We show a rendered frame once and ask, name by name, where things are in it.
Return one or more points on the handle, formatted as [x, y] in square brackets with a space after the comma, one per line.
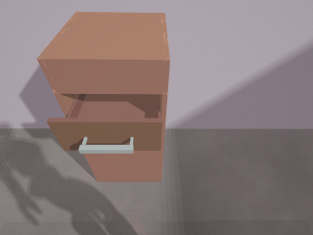
[106, 149]

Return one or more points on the drawer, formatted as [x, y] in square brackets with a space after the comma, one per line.
[111, 119]

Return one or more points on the cabinet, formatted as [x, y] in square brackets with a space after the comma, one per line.
[112, 53]

